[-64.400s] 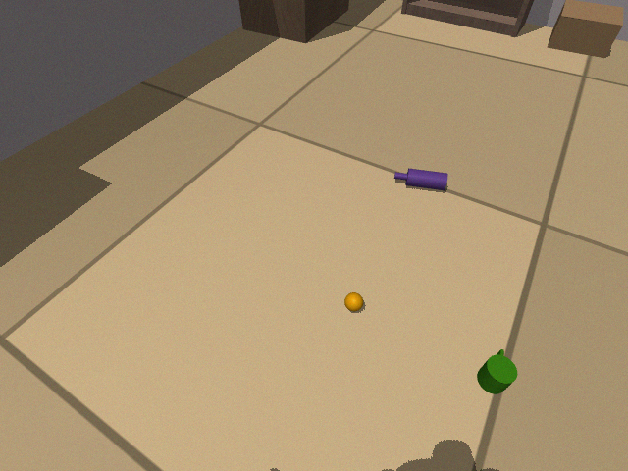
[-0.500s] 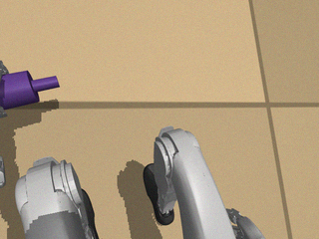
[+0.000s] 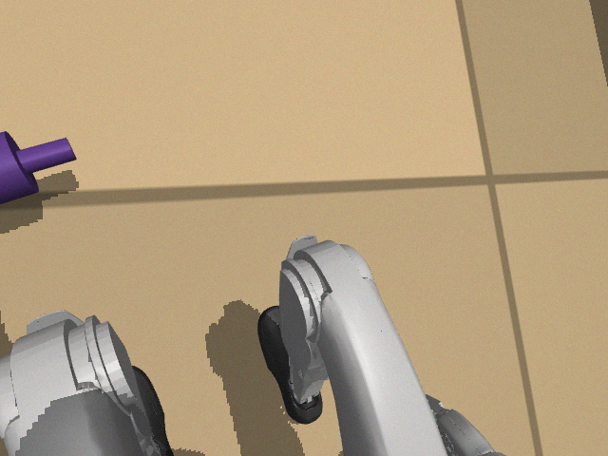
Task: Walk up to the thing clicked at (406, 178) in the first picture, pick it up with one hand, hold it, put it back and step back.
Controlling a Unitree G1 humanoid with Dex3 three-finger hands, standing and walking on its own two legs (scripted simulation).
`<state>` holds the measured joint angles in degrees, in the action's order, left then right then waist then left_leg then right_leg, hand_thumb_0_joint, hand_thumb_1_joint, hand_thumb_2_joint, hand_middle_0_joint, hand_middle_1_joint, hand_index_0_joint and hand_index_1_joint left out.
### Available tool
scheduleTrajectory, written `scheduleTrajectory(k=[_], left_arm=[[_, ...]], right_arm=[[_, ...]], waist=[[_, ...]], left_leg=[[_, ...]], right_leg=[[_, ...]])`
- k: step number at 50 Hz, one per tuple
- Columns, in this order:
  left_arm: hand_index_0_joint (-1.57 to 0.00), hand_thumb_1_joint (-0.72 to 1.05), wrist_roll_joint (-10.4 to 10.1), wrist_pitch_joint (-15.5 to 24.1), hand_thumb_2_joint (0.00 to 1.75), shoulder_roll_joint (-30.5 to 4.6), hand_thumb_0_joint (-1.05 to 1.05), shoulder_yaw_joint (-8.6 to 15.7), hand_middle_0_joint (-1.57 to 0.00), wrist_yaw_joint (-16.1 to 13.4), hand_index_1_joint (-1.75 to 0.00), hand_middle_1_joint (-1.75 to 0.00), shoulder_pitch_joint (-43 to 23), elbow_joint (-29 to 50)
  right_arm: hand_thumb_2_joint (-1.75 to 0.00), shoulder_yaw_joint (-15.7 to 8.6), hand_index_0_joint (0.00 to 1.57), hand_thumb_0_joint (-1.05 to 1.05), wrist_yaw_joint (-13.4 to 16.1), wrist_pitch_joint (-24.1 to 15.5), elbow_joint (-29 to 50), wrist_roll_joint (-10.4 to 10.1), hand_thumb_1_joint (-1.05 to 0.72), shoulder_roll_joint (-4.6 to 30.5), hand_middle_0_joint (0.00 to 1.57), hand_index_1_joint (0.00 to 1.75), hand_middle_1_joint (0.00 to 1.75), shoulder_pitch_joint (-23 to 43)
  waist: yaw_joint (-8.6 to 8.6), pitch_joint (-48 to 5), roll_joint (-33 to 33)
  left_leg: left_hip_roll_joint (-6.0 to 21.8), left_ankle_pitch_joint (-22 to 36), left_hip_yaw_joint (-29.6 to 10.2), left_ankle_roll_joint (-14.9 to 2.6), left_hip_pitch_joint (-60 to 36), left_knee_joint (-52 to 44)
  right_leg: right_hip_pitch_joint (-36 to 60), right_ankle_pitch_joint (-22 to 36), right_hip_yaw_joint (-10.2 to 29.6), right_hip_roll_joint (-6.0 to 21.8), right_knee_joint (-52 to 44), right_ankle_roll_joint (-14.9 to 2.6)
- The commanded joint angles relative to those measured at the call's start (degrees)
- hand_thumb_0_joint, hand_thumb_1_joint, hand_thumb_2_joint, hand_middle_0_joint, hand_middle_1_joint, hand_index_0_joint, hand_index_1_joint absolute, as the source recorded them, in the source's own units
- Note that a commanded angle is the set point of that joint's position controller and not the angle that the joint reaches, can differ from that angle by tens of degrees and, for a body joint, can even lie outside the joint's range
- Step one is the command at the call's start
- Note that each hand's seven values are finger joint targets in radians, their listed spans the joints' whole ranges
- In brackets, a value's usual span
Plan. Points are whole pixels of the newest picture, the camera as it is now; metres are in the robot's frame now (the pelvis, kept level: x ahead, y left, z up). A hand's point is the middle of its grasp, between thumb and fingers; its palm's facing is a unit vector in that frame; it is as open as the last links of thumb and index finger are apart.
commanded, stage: rest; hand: left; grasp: from above
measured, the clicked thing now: out of the picture +0.49 +0.29 -0.23
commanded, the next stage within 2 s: open in 1.04 s
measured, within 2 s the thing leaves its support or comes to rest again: rests again in 1.46 s
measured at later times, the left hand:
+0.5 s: hand out of the picture +0.48 +0.31 -0.23, palm faces -0.43 -0.14 -0.89, open 10.8 cm
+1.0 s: hand out of the picture +0.48 +0.31 -0.24, palm faces -0.44 -0.16 -0.88, open 10.8 cm
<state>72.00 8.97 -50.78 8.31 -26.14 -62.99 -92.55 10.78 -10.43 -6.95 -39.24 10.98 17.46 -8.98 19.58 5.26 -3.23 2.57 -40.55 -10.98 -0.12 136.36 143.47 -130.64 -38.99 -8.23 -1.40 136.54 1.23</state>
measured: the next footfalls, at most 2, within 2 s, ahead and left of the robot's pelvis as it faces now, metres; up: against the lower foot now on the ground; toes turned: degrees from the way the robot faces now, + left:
none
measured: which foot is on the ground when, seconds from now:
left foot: down 0.00-1.00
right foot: down 0.00-1.00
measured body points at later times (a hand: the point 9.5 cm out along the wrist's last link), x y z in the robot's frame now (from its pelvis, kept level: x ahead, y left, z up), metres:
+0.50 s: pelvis +0.00 +0.00 +0.00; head +0.28 +0.11 +0.33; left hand +0.49 +0.31 -0.18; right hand +0.03 -0.25 -0.07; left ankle +0.06 +0.13 -0.27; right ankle +0.10 -0.11 -0.27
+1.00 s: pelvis +0.00 +0.01 +0.00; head +0.28 +0.11 +0.32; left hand +0.50 +0.31 -0.19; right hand +0.03 -0.25 -0.06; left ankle +0.06 +0.13 -0.27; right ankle +0.10 -0.11 -0.27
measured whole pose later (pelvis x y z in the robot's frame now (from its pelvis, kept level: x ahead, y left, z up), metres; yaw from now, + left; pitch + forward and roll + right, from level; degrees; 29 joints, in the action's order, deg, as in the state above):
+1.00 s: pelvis +0.00 +0.01 +0.00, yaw -3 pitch +29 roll -13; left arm 71.6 9.2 -57.9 7.2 -30.5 -65.5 -98.7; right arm 16.5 -12.8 -11.7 -36.7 12.8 19.6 -7.6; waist 22.8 9.5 -6.9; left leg 2.7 -40.8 -13.7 -0.5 136.0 145.6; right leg -129.1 -38.1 -10.3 -2.5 136.3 2.2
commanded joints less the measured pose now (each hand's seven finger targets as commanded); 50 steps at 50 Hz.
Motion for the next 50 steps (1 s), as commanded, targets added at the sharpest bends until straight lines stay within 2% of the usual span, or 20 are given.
scheduleTrajectory(k=[1,2,11,14,17,20,25,26,29,31,32,34,38,40,41,42,43,44,45,50], left_arm=[[-1.01,0.64,-0.20,0.82,0.81,-15.14,0.00,1.23,-1.01,-3.19,-0.67,-0.68,-16.79,7.21],[-1.02,0.66,-0.05,0.97,0.80,-13.94,0.00,-0.27,-1.01,-3.20,-0.68,-0.69,-17.33,7.59],[-1.04,0.70,0.80,0.90,0.80,-15.94,0.00,0.29,-1.03,-4.95,-0.68,-0.69,-17.84,4.49],[-1.04,0.68,0.97,0.79,0.79,-14.37,0.00,-1.71,-1.04,-5.47,-0.66,-0.66,-18.40,4.13],[-1.04,0.68,0.64,0.45,0.77,-16.46,0.00,0.34,-1.03,-6.03,-0.65,-0.66,-16.98,1.75],[-1.03,0.67,0.12,0.43,0.77,-14.64,0.00,-2.32,-1.03,-5.99,-0.64,-0.65,-19.00,3.21],[-1.04,0.67,0.05,-0.04,0.76,-16.68,0.00,-1.73,-1.04,-6.67,-0.64,-0.64,-17.13,2.86],[-1.04,0.69,-0.26,0.07,0.74,-18.51,0.00,-0.03,-1.04,-7.17,-0.64,-0.65,-18.19,4.46],[-1.03,0.67,-0.39,-0.33,0.75,-15.00,0.00,-2.87,-1.03,-7.02,-0.63,-0.64,-18.90,1.51],[-1.03,0.66,-0.53,-0.48,0.74,-18.99,0.00,-0.50,-1.03,-7.37,-0.62,-0.62,-19.01,2.95],[-1.04,0.66,-0.51,-0.77,0.73,-17.00,0.00,-2.14,-1.03,-7.10,-0.60,-0.61,-17.62,1.79],[-1.04,0.66,-0.63,-0.68,0.75,-19.27,0.00,-0.50,-1.04,-7.74,-0.62,-0.61,-17.87,2.35],[-1.03,0.66,-1.38,-0.71,0.73,-16.76,0.00,-1.85,-1.02,-6.92,-0.62,-0.62,-17.35,-0.36],[-1.03,0.66,-1.07,-0.39,0.73,-18.77,0.00,-1.32,-1.02,-6.40,-0.62,-0.63,-18.80,1.39],[-1.03,0.65,-1.12,-0.29,0.73,-16.09,0.00,-3.90,-1.03,-5.86,-0.61,-0.61,-19.41,1.78],[-1.04,0.66,-1.56,-0.02,0.72,-20.70,0.00,-0.44,-1.03,-6.61,-0.61,-0.61,-18.75,1.75],[-1.05,0.67,-0.63,-0.08,0.76,-20.30,0.00,-1.07,-1.05,-6.50,-0.62,-0.62,-17.57,1.75],[-1.05,0.69,-1.26,0.14,0.73,-18.38,0.00,-1.79,-1.05,-6.20,-0.62,-0.62,-18.00,0.75],[-1.06,0.70,-0.96,0.30,0.73,-20.54,0.00,-0.03,-1.06,-6.54,-0.61,-0.62,-17.60,0.28],[-1.06,0.69,-0.43,1.08,0.75,-20.82,0.00,-0.90,-1.06,-6.57,-0.62,-0.62,-18.43,2.33]], right_arm=[[-0.90,-4.94,0.20,0.00,0.57,-0.22,-1.43,0.48,-0.89,16.80,0.20,0.30,0.30,-13.92],[-0.90,-4.54,0.20,0.00,0.45,-0.58,-0.60,0.55,-0.89,16.52,0.20,0.30,0.30,-13.27],[-0.89,-4.00,0.20,0.00,-0.07,-1.71,-0.64,1.15,-0.89,18.19,0.20,0.30,0.30,-12.63],[-0.90,-3.32,0.20,0.00,-0.25,-2.30,-0.48,1.25,-0.89,17.90,0.20,0.30,0.30,-11.86],[-0.90,-3.05,0.20,0.00,-0.56,-2.54,-0.86,1.50,-0.89,18.25,0.20,0.30,0.30,-13.04],[-0.90,-2.32,0.20,0.00,-0.95,-3.00,-0.26,1.44,-0.90,17.72,0.20,0.30,0.30,-11.72],[-0.90,-1.93,0.20,0.00,-1.17,-3.71,-0.26,1.40,-0.90,18.49,0.20,0.30,0.30,-11.66],[-0.90,-2.04,0.20,0.00,-1.02,-3.76,-0.02,1.46,-0.90,18.84,0.20,0.30,0.30,-11.55],[-0.90,-1.36,0.20,0.00,-1.73,-4.15,-0.24,1.56,-0.90,18.56,0.20,0.30,0.30,-11.18],[-0.90,-1.43,0.20,0.00,-1.54,-4.19,0.69,1.31,-0.90,19.38,0.20,0.30,0.30,-11.15],[-0.90,-0.94,0.20,0.00,-1.56,-4.22,0.42,1.26,-0.90,18.79,0.20,0.30,0.30,-11.52],[-0.90,-0.76,0.20,0.00,-1.58,-4.14,0.33,1.62,-0.90,19.21,0.20,0.30,0.30,-11.45],[-0.90,-0.52,0.20,0.00,-1.80,-4.61,1.11,1.42,-0.90,19.11,0.20,0.30,0.30,-10.89],[-0.90,-0.48,0.20,0.00,-1.75,-4.87,1.06,1.46,-0.90,19.97,0.20,0.30,0.30,-11.01],[-0.90,0.08,0.20,0.00,-1.96,-5.03,1.08,1.47,-0.90,19.11,0.20,0.30,0.30,-11.04],[-0.90,-0.30,0.20,0.00,-1.74,-4.86,0.70,1.54,-0.90,20.24,0.20,0.30,0.30,-10.95],[-0.90,-0.31,0.20,0.00,-1.61,-4.75,1.32,1.28,-0.90,20.14,0.20,0.30,0.30,-10.90],[-0.90,-0.09,0.20,0.00,-1.76,-4.92,1.75,1.37,-0.90,19.93,0.20,0.30,0.30,-10.75],[-0.90,0.65,0.20,0.00,-1.87,-4.80,0.63,1.78,-0.90,19.76,0.20,0.30,0.30,-11.83],[-0.90,0.43,0.20,0.00,-1.74,-4.69,1.11,1.93,-0.90,20.24,0.20,0.30,0.30,-10.90]], waist=[[1.73,-41.52,24.32],[1.98,-40.99,24.67],[3.23,-36.93,25.37],[3.45,-37.84,26.33],[4.11,-36.96,24.48],[3.75,-37.55,25.14],[2.99,-38.66,27.03],[3.38,-39.71,27.60],[4.82,-36.40,26.72],[4.07,-37.34,26.62],[3.71,-36.81,27.07],[4.12,-37.71,26.07],[5.02,-34.64,25.07],[5.44,-34.96,25.96],[5.68,-34.75,27.31],[5.14,-36.62,26.15],[4.47,-36.20,26.58],[5.68,-34.68,25.65],[6.06,-34.56,25.61],[5.51,-35.18,27.91]], left_leg=[[-0.27,15.06,5.30,-1.02,-29.25,-12.74],[-0.26,14.89,5.21,-1.03,-29.46,-12.73],[-0.03,11.89,3.91,-0.62,-29.87,-13.70],[-0.02,12.57,4.04,-0.57,-30.64,-13.29],[0.05,13.36,4.05,-0.83,-29.37,-12.63],[0.21,12.74,4.02,-0.96,-28.71,-12.70],[0.43,14.25,3.71,-0.53,-31.39,-12.82],[0.50,14.99,3.40,-0.40,-31.82,-12.86],[0.61,13.17,2.91,-0.39,-30.83,-13.00],[0.54,13.61,3.09,-0.61,-30.14,-12.74],[0.49,14.43,3.45,-0.63,-30.12,-12.63],[0.64,14.98,3.80,-0.95,-28.98,-12.12],[0.68,12.95,3.20,-0.90,-27.87,-12.43],[0.79,12.84,2.51,-0.61,-29.66,-12.41],[0.79,13.59,2.70,-0.56,-30.44,-12.35],[0.97,13.24,2.23,-0.60,-30.43,-12.46],[0.81,14.08,2.50,-0.45,-30.44,-12.58],[0.81,13.43,2.46,-0.62,-29.47,-12.19],[0.82,13.47,2.43,-0.63,-29.27,-12.24],[0.99,14.03,2.22,-0.27,-30.97,-12.33]], right_leg=[[23.27,17.72,-4.39,-2.85,-12.52,-2.65],[23.03,17.58,-4.52,-2.86,-12.44,-2.60],[19.08,14.45,-5.97,-2.93,-11.81,-2.86],[19.84,15.53,-5.83,-3.11,-11.61,-2.82],[20.91,16.48,-5.94,-3.20,-11.85,-2.45],[21.52,16.18,-5.59,-3.58,-12.24,-2.49],[22.08,17.04,-5.86,-3.68,-11.90,-2.62],[22.53,17.56,-6.28,-3.52,-11.64,-2.55],[20.11,16.38,-6.57,-3.60,-11.18,-2.70],[21.65,16.73,-6.28,-3.58,-11.59,-2.60],[21.88,17.33,-6.10,-3.66,-11.71,-2.57],[25.12,18.60,-5.74,-4.03,-12.50,-2.21],[22.76,16.34,-6.14,-3.95,-12.19,-2.41],[21.43,15.83,-6.69,-3.67,-11.75,-2.51],[22.10,16.55,-6.47,-3.87,-11.77,-2.53],[23.33,16.42,-6.78,-3.87,-11.84,-2.44],[23.45,16.95,-6.55,-3.83,-11.59,-2.54],[22.68,16.45,-6.78,-3.80,-11.70,-2.39],[23.71,16.74,-6.95,-3.72,-11.87,-2.27],[23.08,16.91,-7.14,-3.93,-11.73,-2.47]])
